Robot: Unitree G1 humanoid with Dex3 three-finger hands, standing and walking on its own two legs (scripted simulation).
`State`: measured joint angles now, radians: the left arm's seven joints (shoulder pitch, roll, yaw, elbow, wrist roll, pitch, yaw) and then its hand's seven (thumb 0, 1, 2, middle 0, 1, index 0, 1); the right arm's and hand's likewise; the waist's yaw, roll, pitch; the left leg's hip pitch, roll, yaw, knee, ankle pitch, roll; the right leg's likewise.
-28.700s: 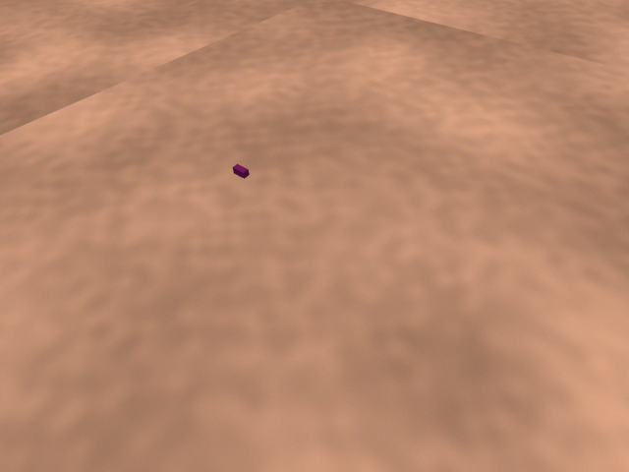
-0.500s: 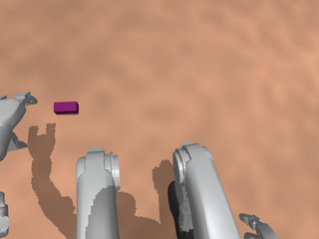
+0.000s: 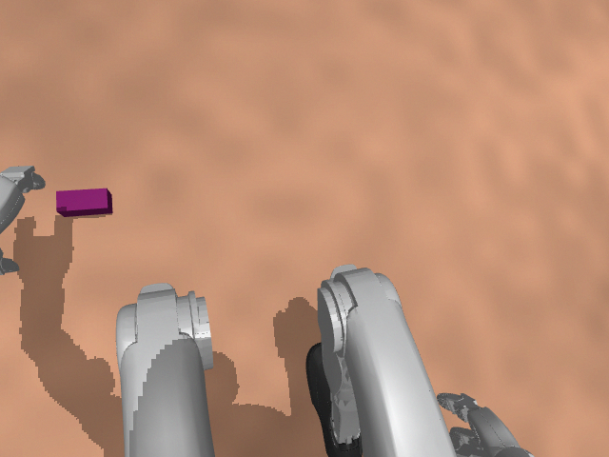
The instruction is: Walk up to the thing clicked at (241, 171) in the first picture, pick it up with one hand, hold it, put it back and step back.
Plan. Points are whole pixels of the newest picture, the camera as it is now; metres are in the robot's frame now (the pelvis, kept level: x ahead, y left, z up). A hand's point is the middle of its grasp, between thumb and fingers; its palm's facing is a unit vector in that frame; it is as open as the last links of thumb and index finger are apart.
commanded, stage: rise first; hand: left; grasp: from above
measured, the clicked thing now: (85, 202) +0.48 +0.31 -0.31
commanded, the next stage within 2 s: approach in 1.90 s
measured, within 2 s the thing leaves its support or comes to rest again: neither
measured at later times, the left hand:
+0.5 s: hand (15, 222) +0.42 +0.35 -0.19, palm faces -0.46 -0.07 -0.88, open 12.1 cm
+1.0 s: hand (21, 215) +0.43 +0.35 -0.20, palm faces -0.44 -0.07 -0.89, open 12.1 cm
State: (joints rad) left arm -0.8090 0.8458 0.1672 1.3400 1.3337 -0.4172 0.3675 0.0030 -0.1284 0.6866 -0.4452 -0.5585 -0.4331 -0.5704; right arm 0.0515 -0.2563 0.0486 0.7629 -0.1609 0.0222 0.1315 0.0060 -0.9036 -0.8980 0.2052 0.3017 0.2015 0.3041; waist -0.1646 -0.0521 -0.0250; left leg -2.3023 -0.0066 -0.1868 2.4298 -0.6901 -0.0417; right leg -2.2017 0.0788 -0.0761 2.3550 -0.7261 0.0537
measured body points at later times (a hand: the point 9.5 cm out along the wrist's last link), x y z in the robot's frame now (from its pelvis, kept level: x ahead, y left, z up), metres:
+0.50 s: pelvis +0.00 +0.00 -0.01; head +0.25 +0.09 +0.36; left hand +0.44 +0.35 -0.14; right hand +0.08 -0.27 -0.12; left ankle +0.07 +0.13 -0.29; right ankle +0.09 -0.13 -0.29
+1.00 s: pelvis +0.00 +0.00 -0.01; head +0.25 +0.10 +0.35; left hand +0.45 +0.35 -0.15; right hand +0.08 -0.27 -0.11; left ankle +0.07 +0.13 -0.29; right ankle +0.09 -0.13 -0.29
